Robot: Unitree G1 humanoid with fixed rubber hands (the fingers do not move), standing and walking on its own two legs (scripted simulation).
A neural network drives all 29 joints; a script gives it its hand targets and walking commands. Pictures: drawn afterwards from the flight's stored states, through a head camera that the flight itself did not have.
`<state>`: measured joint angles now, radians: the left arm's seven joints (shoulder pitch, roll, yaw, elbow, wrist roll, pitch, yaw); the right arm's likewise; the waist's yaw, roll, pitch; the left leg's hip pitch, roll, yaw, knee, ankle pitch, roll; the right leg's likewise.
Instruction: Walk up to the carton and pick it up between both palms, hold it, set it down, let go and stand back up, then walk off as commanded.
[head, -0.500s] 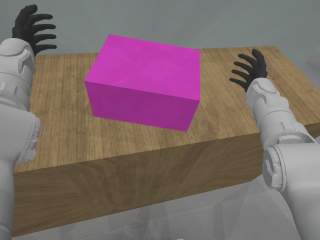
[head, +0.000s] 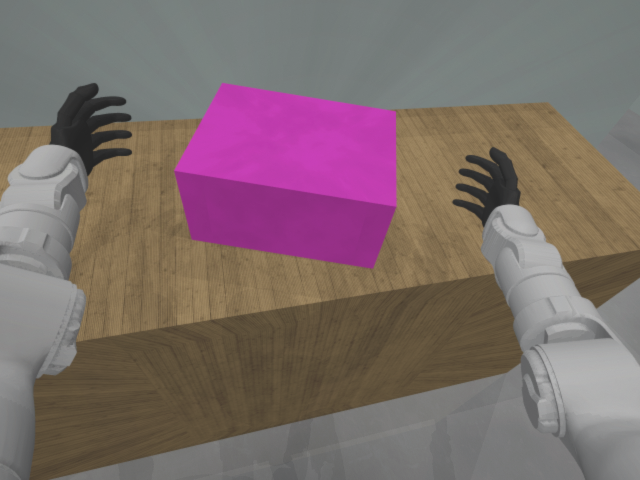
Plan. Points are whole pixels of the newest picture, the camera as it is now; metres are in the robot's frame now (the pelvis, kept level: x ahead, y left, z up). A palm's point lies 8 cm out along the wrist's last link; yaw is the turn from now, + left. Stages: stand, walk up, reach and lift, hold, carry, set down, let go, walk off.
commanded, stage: set down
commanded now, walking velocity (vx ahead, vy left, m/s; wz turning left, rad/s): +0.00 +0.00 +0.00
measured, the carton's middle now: (296, 174) +0.56 -0.05 +0.04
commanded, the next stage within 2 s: none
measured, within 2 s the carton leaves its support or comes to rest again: neither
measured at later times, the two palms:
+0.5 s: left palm (39, 208) +0.43 +0.26 +0.13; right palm (469, 262) +0.34 -0.25 +0.07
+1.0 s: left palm (6, 266) +0.37 +0.28 +0.11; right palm (465, 305) +0.29 -0.23 +0.05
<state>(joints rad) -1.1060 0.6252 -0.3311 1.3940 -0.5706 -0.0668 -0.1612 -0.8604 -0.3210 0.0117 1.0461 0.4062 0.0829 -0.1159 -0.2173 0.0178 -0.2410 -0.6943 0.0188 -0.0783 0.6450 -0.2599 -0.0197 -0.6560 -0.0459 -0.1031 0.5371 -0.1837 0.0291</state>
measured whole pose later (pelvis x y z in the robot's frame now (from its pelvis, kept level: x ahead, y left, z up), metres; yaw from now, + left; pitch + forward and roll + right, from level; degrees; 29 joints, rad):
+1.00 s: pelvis +0.01 +0.00 +0.01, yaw +1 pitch +5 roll -2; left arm -0.43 0.66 -0.06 0.70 -0.53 0.07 -0.21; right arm -0.15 -0.19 0.02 0.33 0.39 0.16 -0.29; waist -0.09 0.01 -0.08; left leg -0.40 0.02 -0.08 0.56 -0.26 -0.02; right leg -0.36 -0.05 -0.10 0.47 -0.19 0.03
